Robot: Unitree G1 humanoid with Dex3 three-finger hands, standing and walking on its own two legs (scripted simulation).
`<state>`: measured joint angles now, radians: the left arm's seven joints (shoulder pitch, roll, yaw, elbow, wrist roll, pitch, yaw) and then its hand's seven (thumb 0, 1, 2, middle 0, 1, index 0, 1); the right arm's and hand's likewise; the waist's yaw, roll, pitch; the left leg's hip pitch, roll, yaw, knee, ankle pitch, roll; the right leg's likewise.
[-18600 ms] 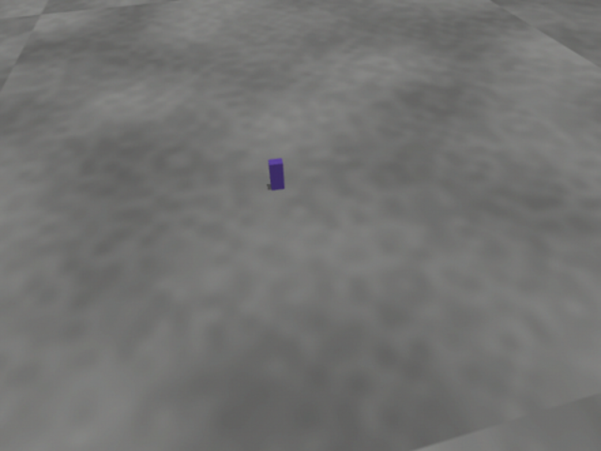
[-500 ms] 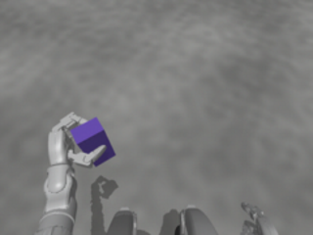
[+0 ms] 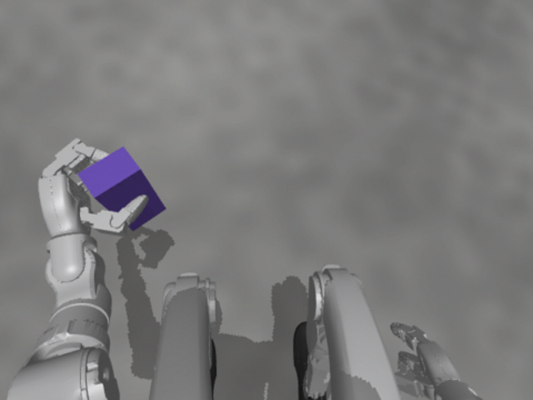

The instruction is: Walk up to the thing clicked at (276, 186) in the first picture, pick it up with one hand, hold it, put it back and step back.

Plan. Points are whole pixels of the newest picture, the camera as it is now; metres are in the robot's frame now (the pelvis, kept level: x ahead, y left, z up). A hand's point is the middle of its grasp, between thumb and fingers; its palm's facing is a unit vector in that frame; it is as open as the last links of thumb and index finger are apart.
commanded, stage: crouch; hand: left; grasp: from the side
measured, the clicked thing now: (128, 194) +0.42 +0.20 -0.06
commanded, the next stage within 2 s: lower in 0.96 s
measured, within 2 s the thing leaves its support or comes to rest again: neither
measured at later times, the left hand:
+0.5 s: hand (135, 209) +0.43 +0.23 -0.18, palm faces +0.23 -0.97 -0.02, open 8.6 cm
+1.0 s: hand (139, 215) +0.44 +0.24 -0.24, palm faces +0.21 -0.98 -0.02, open 8.6 cm
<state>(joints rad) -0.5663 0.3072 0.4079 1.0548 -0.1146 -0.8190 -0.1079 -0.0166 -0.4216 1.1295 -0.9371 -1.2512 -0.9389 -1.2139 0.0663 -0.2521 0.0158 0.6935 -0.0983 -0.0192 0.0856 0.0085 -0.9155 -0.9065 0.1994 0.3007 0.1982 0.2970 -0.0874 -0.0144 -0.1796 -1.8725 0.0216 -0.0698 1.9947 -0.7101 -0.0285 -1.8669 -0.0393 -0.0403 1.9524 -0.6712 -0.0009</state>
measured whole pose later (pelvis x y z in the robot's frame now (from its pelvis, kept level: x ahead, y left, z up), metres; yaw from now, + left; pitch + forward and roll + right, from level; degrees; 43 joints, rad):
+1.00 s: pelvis -0.03 +0.02 -0.16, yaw -6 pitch +25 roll -10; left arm -0.66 0.54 0.52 1.15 -0.08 -0.86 -0.10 -0.02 -0.39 1.10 -0.93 -1.24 -0.93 -1.20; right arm 0.01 -0.32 0.19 0.70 -0.20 0.03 0.13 0.00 -0.92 -0.91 0.20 0.30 0.20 0.30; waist -0.19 -0.08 0.07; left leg -2.27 -0.01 -0.19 2.53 -0.70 -0.02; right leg -2.20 -0.02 -0.11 2.38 -0.63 0.04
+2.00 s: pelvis -0.03 +0.03 -0.18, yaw -11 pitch +16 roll -16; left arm -0.66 0.77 0.58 1.39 -0.08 -1.06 -0.02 -0.01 -0.36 1.06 -0.92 -1.23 -0.92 -1.20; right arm -0.13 -0.37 0.42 0.61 -0.33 0.04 0.15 0.00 -0.91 -0.90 0.20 0.30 0.20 0.30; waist -0.25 -0.22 0.27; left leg -2.23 -0.01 -0.32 2.65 -0.72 -0.01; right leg -2.12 0.02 -0.20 2.40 -0.59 0.06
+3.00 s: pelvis -0.04 +0.04 -0.18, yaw -13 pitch +12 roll -18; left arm -0.65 0.84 0.55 1.46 -0.09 -1.13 0.02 -0.01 -0.29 0.56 -0.81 -0.75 -0.82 -0.73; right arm -0.18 -0.38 0.50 0.56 -0.36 0.03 0.15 0.00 -0.92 -0.90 0.21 0.30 0.20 0.30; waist -0.25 -0.27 0.31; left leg -2.21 0.00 -0.37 2.68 -0.72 0.00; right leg -2.07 0.05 -0.24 2.38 -0.57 0.08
